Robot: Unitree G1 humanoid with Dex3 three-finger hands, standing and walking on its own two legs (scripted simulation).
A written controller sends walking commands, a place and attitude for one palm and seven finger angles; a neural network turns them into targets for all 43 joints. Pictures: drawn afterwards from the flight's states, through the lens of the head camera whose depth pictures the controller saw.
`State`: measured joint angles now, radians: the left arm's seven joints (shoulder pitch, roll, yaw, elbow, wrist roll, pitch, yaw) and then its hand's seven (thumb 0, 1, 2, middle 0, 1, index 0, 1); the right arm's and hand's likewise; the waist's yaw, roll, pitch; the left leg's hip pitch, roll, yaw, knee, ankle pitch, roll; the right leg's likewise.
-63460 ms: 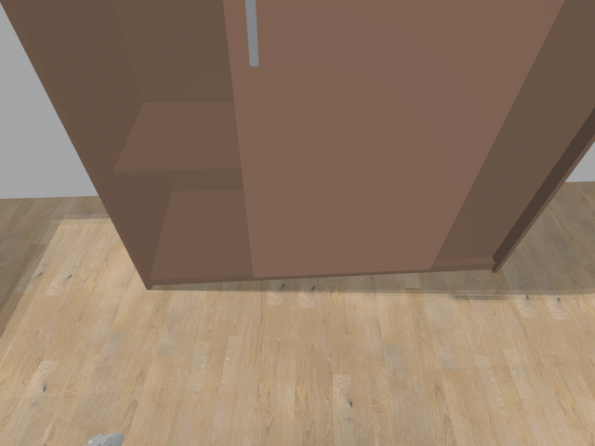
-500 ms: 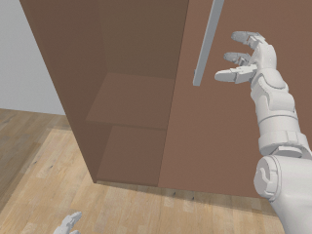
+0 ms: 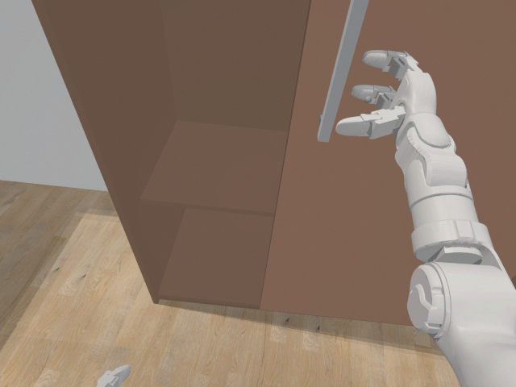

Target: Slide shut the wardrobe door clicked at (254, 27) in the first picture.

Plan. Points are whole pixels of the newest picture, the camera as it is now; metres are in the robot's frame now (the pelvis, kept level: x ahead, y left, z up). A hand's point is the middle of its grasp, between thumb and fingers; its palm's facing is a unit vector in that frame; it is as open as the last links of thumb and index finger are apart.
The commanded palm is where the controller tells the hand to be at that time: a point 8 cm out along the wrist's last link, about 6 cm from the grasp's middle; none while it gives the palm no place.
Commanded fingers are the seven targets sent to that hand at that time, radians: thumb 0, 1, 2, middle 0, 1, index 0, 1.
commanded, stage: feel for the door with the fingertips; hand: right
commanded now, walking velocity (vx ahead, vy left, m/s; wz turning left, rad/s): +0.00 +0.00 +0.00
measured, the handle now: (339, 65) +0.53 -0.05 +0.27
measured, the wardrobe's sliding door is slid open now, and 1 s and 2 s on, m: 0.41 0.41 0.41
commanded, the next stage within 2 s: slide the fingers in behind the handle in 0.56 s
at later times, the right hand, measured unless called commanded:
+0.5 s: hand (366, 93) +0.48 -0.09 +0.26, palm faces -0.02 +1.00 +0.01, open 14.0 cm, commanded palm +0.47 -0.13 +0.25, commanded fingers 0.00 0.50 -0.30 0.30 1.20 0.30 1.20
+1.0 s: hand (362, 96) +0.48 -0.08 +0.25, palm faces -0.02 +1.00 +0.02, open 14.0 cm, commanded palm +0.45 -0.14 +0.25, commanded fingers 0.00 0.50 -0.30 0.30 1.20 0.30 1.20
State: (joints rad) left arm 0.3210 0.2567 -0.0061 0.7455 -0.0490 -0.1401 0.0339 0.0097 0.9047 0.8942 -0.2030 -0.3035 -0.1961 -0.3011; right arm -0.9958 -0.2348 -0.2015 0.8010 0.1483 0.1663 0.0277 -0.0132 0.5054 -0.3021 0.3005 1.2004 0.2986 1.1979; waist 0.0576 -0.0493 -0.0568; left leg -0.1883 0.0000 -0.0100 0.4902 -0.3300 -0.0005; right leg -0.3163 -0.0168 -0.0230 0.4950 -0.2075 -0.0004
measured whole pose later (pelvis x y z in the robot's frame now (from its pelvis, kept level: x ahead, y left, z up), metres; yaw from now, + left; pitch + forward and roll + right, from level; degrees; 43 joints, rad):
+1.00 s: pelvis +0.00 +0.00 +0.00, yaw +1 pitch +3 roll +0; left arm 0.36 0.25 0.00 0.75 -0.03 -0.16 0.02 0.01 0.90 0.89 -0.20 -0.30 -0.20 -0.30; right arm -1.06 -0.25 -0.25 0.92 0.11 0.10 -0.01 -0.01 0.50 -0.30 0.31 1.21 0.30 1.20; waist 0.08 -0.05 -0.06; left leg -0.23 0.00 -0.03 0.50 -0.33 0.00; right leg -0.35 -0.02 -0.04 0.51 -0.21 0.00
